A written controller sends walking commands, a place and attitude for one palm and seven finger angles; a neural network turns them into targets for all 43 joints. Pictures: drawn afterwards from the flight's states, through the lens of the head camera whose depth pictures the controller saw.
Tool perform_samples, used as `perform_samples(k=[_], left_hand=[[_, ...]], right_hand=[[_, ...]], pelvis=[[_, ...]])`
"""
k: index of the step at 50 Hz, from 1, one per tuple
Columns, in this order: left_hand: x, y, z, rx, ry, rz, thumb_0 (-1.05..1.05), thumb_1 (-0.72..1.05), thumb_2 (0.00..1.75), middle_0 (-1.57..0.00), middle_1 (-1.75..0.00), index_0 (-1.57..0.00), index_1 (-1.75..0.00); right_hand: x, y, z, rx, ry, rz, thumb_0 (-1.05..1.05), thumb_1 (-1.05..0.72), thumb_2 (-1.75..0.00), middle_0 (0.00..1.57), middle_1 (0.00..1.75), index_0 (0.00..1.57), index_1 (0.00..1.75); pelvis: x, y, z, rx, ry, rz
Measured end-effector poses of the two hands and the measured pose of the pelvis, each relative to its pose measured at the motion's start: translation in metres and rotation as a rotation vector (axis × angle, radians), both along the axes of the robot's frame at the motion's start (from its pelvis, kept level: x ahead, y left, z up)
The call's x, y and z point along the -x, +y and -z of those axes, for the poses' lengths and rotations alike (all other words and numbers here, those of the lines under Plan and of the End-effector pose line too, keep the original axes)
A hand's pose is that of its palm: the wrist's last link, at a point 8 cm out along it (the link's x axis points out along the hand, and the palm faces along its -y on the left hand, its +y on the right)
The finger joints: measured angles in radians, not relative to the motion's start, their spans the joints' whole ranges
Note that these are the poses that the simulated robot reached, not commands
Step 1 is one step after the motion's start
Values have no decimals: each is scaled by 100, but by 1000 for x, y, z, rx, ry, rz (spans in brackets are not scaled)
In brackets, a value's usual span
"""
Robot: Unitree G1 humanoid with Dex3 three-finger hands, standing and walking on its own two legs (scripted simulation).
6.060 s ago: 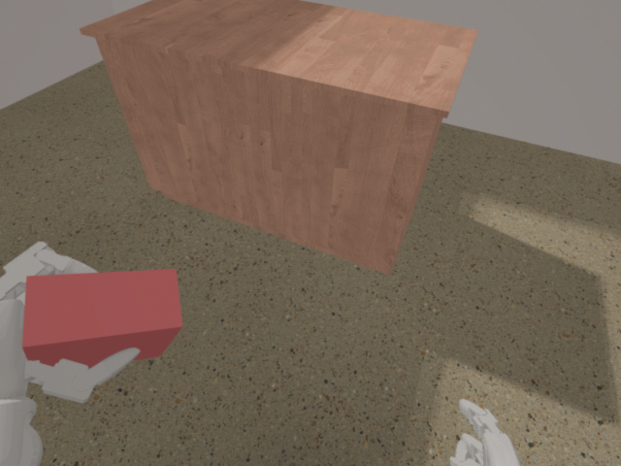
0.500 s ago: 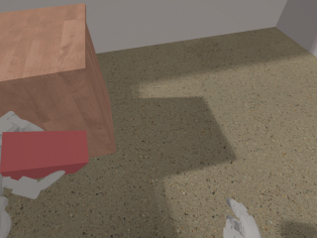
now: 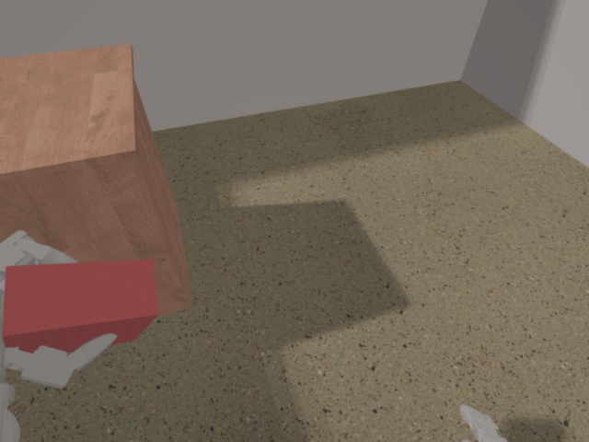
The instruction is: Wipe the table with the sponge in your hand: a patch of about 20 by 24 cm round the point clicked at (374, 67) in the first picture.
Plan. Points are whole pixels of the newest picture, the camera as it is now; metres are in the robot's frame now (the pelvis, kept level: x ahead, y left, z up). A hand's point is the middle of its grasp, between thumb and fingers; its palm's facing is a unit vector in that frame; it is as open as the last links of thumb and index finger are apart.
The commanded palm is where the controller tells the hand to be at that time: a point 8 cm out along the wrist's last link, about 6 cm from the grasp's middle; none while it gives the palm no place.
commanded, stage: take the last steps up to it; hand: left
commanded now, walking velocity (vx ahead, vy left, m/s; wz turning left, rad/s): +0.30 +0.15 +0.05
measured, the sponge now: (102, 307) +0.22 +0.21 +0.15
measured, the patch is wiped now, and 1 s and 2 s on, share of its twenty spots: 0.00 0.00 0.00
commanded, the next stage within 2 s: come to a stop and stand still in 1.42 s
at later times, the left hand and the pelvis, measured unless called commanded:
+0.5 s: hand (50, 253) +0.28 +0.29 +0.17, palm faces +0.44 -0.78 -0.45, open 10.0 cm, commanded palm +0.21 +0.33 +0.18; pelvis +0.06 +0.04 -0.01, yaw +1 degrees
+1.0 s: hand (81, 192) +0.37 +0.30 +0.17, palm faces +0.38 -0.77 -0.51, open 10.0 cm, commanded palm +0.31 +0.35 +0.18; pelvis +0.17 +0.06 +0.01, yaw +3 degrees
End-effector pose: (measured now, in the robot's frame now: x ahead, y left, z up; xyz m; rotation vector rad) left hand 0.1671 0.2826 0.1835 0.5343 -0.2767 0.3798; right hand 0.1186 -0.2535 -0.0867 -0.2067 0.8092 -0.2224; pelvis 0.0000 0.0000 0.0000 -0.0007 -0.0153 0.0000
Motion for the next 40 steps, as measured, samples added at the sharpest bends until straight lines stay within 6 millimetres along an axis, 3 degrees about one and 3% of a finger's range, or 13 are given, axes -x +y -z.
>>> perform_samples(k=[6, 10, 15, 20, 24, 27, 34, 40], left_hand=[[-8, -20, 1, -20, -27, 6, -1, -47, 99, -76, -134, -75, -134], [-17, -23, -2, 0, -13, 22, -1, -47, 99, -77, -134, -75, -134], [-25, -12, -7, -36, 50, 21, -1, -47, 99, -76, -134, -75, -134], [-38, 13, -8, -41, 42, -3, -1, -47, 99, -76, -134, -75, -134], [-60, 38, -1, -35, -32, -3, -1, -47, 99, -76, -134, -75, -134], [-81, 48, 3, -20, -34, -3, -1, -47, 99, -76, -134, -75, -134], [-106, 31, -15, -60, -15, 60, -1, -47, 99, -76, -134, -75, -134], [-127, 30, -12, -99, 8, 12, -1, -47, 99, -76, -134, -75, -134]], right_hand=[[-21, 19, 25, -87, -4, -74, 1, -91, -90, 20, 30, 20, 30], [-33, 24, 26, -109, 50, -97, 1, -91, -90, 20, 30, 20, 30], [-48, 25, 12, -85, 69, -95, 1, -91, -90, 20, 30, 20, 30], [-72, 31, 5, -16, 57, -101, 1, -91, -90, 20, 30, 20, 30], [-98, 44, 8, 15, 4, -69, 1, -91, -90, 20, 30, 20, 30], [-112, 63, 7, -25, -26, -63, 1, -91, -90, 20, 30, 19, 30], [-136, 96, 12, -135, -43, -88, 1, -91, -90, 20, 30, 20, 30], [-157, 91, 41, -160, 44, -116, 1, -90, -90, 21, 30, 20, 30]], pelvis=[[-5, -12, 12, 4, -5, -16], [-9, -11, 5, -12, -3, -27], [-23, -3, -6, -42, 19, -35], [-43, 19, -4, -48, 21, -32], [-58, 40, 11, -38, 6, -23], [-67, 44, 10, -32, 7, -26], [-98, 45, 4, -22, 31, -14], [-126, 41, 13, -21, 15, -38]])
